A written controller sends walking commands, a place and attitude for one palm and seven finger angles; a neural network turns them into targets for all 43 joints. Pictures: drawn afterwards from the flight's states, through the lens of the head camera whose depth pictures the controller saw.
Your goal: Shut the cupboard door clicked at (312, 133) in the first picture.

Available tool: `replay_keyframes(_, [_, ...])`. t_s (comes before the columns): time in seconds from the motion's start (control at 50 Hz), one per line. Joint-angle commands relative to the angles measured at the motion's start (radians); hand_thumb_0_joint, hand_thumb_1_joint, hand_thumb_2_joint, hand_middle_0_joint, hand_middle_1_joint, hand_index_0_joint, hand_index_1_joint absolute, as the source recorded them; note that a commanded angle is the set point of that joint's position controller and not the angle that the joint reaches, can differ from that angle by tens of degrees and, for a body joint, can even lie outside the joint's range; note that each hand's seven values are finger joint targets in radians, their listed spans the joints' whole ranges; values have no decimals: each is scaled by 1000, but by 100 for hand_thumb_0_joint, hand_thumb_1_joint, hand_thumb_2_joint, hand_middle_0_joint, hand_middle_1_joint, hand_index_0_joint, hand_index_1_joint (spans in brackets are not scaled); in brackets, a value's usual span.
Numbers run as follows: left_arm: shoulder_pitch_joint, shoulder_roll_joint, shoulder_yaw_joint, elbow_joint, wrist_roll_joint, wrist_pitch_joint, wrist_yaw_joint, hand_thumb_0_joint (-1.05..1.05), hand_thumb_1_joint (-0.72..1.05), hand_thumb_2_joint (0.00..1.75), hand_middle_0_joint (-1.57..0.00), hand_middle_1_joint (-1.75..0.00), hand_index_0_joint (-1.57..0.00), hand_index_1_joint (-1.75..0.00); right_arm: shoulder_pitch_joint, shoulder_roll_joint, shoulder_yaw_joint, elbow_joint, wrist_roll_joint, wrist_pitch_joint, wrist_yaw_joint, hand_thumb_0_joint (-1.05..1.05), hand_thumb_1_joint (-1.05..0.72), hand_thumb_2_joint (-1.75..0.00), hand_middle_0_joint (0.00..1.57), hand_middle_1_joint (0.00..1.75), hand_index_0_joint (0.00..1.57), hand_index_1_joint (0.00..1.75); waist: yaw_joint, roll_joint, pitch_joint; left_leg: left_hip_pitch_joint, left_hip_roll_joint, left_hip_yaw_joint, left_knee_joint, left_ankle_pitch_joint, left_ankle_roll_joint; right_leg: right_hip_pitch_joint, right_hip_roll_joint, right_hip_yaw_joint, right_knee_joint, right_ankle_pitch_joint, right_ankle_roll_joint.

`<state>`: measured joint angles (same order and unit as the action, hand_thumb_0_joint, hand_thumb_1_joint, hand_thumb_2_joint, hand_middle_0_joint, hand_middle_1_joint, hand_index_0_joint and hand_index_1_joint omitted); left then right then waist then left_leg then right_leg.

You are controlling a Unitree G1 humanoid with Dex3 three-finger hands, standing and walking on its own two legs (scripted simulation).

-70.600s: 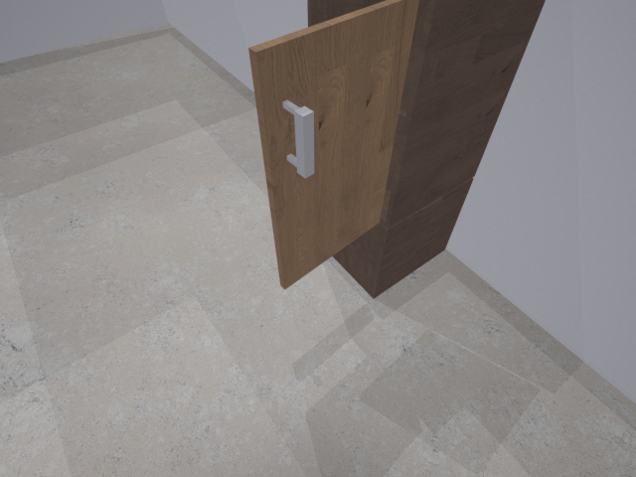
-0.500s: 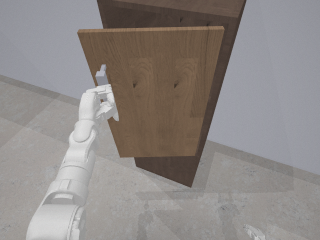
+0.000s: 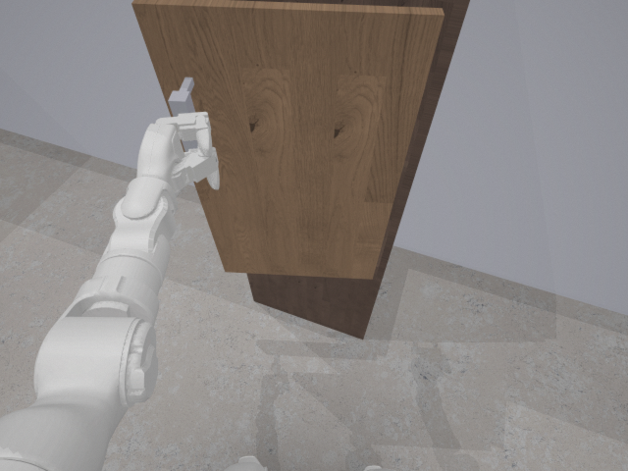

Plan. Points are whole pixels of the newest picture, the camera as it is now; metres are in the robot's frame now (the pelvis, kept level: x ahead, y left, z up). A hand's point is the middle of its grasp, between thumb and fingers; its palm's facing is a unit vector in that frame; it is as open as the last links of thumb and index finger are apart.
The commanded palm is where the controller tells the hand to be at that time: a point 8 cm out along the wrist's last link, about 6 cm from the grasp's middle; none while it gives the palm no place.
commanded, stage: push the door shut along its arc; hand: left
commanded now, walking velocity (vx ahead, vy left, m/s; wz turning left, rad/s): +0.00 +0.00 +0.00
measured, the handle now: (194, 126) +0.55 +0.15 +0.13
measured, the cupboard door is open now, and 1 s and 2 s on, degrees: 17 0 0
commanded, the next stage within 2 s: pull the fist back off the door in 1.18 s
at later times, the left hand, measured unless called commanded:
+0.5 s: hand (227, 135) +0.52 +0.10 +0.14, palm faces -0.21 -0.98 -0.02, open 3.1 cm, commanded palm +0.54 +0.13 +0.13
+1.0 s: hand (266, 101) +0.59 +0.05 +0.14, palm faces -0.35 -0.94 -0.01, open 2.9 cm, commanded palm +0.60 +0.09 +0.13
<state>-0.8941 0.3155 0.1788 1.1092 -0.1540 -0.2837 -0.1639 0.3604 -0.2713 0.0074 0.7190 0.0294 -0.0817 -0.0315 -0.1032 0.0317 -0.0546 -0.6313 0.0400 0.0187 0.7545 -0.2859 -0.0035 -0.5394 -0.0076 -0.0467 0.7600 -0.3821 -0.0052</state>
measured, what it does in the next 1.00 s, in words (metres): stands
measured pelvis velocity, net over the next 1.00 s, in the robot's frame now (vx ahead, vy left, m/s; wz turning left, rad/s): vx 0.01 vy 0.01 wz -0.04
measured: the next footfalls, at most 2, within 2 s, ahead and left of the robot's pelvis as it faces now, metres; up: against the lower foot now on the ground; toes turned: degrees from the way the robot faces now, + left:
none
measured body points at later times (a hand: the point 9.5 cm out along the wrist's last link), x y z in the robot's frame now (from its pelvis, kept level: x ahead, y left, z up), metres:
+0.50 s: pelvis -0.01 +0.01 -0.01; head +0.09 +0.01 +0.43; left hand +0.53 +0.15 +0.14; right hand -0.01 -0.27 -0.12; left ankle +0.05 +0.12 -0.71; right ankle +0.00 -0.12 -0.71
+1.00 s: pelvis +0.01 +0.01 -0.03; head +0.15 +0.00 +0.40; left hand +0.60 +0.10 +0.14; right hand -0.07 -0.25 -0.13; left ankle +0.05 +0.12 -0.71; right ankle +0.00 -0.12 -0.71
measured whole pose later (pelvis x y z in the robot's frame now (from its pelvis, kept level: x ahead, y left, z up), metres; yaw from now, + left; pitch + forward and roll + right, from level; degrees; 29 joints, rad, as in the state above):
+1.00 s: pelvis +0.01 +0.01 -0.03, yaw -2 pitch +22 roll -3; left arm -1.42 0.56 0.28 1.43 -0.02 -0.20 -0.33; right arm 0.46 -0.29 0.03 0.70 -0.03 -0.08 -0.01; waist -0.29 0.07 -0.06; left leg -0.97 0.07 0.01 0.92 -0.35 0.01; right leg -0.86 0.02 -0.04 0.89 -0.42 0.00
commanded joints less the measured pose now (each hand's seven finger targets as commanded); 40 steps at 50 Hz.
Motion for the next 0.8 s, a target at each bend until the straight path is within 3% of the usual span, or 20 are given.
replay_keyframes(0.0, [-656,110,-34,-213,4,-75,-28,0,90,90,-130,-150,-130,-150,78,-154,-59,-71,-5,-47,-12,0,-90,-90,20,30,20,30,-88,26,-366,361,-31,-60,-63,59,28,-108,45,16,-127,160,-7])
replay_keyframes(0.04, [-690,87,-53,-188,-3,-69,-38,0,90,90,-130,-150,-130,-150,93,-156,-58,-58,-8,-53,-11,0,-90,-90,20,30,20,30,-103,23,-361,360,-29,-64,-58,51,28,-131,47,14,-128,150,-6])
replay_keyframes(0.12, [-741,132,-24,-150,-10,-64,-56,0,90,90,-130,-150,-130,-150,119,-170,-59,-42,-11,-62,-13,0,-90,-90,20,30,20,30,-116,9,-375,338,-28,-73,-50,43,29,-145,49,14,-121,138,-7])
replay_keyframes(0.16, [-782,119,-44,-164,-3,-69,-63,0,90,90,-130,-150,-130,-150,128,-169,-58,-40,-15,-68,-10,0,-90,-90,20,30,20,30,-124,40,-397,347,-29,-78,-44,51,28,-160,48,13,-113,139,-8])
replay_keyframes(0.2, [-797,164,-15,-153,3,-72,-66,0,90,90,-130,-150,-130,-150,142,-177,-60,-30,-17,-68,-10,0,-90,-90,20,30,20,30,-127,56,-421,354,-25,-84,-34,68,28,-174,48,12,-103,144,-9])
replay_keyframes(0.24, [-825,124,-52,-121,7,-67,-73,0,90,90,-130,-150,-130,-150,147,-174,-57,-28,-17,-72,-9,0,-90,-90,20,30,20,30,-145,49,-389,339,-23,-88,-33,41,27,-206,50,10,-103,119,-9])
replay_keyframes(0.32, [-855,199,-2,-81,9,-55,-80,0,90,90,-130,-150,-130,-150,165,-187,-55,-23,-19,-74,-10,0,-90,-90,20,30,20,30,-152,40,-401,306,-24,-88,-19,33,31,-211,50,15,-97,114,-8])
replay_keyframes(0.42, [-913,227,-1,-46,17,-44,-105,0,90,90,-130,-150,-130,-150,179,-194,-51,-19,-19,-76,-14,0,-90,-90,20,30,20,30,-178,59,-408,271,-22,-86,2,14,36,-235,49,22,-90,100,-6])
replay_keyframes(0.46, [-931,209,-18,-39,21,-39,-117,0,90,90,-130,-150,-130,-150,185,-195,-52,-18,-20,-78,-13,0,-90,-90,20,30,20,30,-188,93,-414,287,-19,-90,13,27,33,-270,50,18,-80,102,-9])
replay_keyframes(0.6, [-1005,188,-31,-29,25,-19,-143,0,90,90,-130,-150,-130,-150,220,-201,-57,0,-31,-76,-11,0,-90,-90,20,30,20,30,-212,113,-485,335,-16,-105,57,130,34,-319,57,6,-51,158,-11])
replay_keyframes(0.72, [-1045,286,40,25,49,9,-133,0,90,90,-130,-150,-130,-150,251,-205,-53,1,-42,-61,-7,0,-90,-90,20,30,20,30,-218,116,-491,280,-19,-100,82,161,39,-313,60,7,-36,182,-11])
replay_keyframes(0.78, [-1044,371,97,66,71,15,-121,0,90,90,-130,-150,-130,-150,276,-210,-49,-9,-51,-49,-6,0,-90,-90,20,30,20,30,-219,91,-488,226,-21,-93,94,178,44,-283,62,6,-25,201,-10])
